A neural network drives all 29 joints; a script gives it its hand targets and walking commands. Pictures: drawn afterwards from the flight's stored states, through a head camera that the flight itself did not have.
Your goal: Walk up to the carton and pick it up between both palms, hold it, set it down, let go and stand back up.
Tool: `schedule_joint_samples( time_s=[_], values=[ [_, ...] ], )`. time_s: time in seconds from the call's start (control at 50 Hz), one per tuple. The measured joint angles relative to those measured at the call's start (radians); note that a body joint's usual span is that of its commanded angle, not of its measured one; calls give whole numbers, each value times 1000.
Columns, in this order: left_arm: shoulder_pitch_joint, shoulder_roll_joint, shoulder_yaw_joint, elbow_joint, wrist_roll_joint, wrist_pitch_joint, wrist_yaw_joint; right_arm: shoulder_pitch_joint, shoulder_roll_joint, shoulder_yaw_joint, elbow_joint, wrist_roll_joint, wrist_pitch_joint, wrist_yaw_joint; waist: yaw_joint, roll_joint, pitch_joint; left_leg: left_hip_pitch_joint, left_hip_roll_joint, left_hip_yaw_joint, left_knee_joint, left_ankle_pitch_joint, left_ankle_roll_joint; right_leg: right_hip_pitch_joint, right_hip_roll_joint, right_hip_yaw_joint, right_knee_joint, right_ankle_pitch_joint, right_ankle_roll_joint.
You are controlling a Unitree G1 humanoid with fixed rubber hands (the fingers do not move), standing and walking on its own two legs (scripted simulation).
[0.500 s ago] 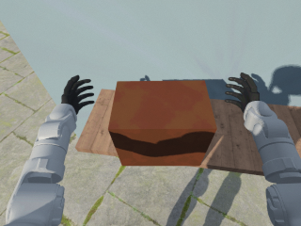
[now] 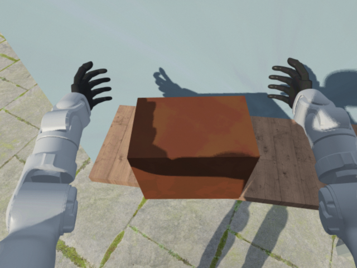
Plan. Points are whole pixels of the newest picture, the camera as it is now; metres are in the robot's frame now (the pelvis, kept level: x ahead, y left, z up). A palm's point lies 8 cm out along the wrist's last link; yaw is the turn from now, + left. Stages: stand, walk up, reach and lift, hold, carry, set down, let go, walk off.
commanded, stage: reach and lift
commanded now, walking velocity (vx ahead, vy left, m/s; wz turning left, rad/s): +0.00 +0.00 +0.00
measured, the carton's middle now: (191, 151) +0.39 +0.01 +0.00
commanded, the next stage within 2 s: none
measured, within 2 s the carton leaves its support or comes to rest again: leaves its support in 1.92 s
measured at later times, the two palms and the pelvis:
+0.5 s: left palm (103, 136) +0.40 +0.22 +0.06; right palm (281, 135) +0.40 -0.21 +0.05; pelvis -0.02 +0.00 -0.01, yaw +0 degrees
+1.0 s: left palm (113, 141) +0.41 +0.21 +0.03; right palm (261, 137) +0.42 -0.17 +0.03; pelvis +0.00 +0.00 -0.01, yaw +1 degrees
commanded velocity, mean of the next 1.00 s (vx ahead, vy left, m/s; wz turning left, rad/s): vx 0.00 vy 0.00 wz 0.00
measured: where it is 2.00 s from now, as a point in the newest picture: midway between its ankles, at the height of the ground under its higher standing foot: outside the picture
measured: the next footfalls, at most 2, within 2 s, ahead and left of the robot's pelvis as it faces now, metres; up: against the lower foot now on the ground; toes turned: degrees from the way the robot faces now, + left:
none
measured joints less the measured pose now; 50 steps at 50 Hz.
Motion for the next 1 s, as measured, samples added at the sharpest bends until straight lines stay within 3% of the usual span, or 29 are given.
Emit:
schedule_joint_samples(
  time_s=[0.22,0.42,0.56,0.84,1.0],
  values=[
    [91,-53,19,52,44,-137,-13,83,52,7,54,-31,-136,-8,3,-3,-8,-42,3,0,-10,24,-2,-48,3,1,3,16,-4],
    [124,-108,13,173,83,-333,-23,113,109,35,182,-43,-336,0,-5,-8,-50,-140,4,-1,33,21,-3,-147,2,0,48,12,-7],
    [121,-143,13,252,99,-421,-14,122,126,46,265,-60,-433,8,-5,-4,-69,-195,3,-4,66,11,-2,-198,0,-3,75,4,-6],
    [115,-156,9,283,110,-518,-13,119,157,66,288,-58,-529,3,-3,-12,-96,-263,3,-4,75,5,-3,-265,0,-1,81,0,-4],
    [171,-215,36,224,170,-550,5,158,222,13,255,-123,-569,-16,0,-18,-102,-247,-1,-10,39,16,-3,-244,-2,-5,42,10,-2]
  ],
)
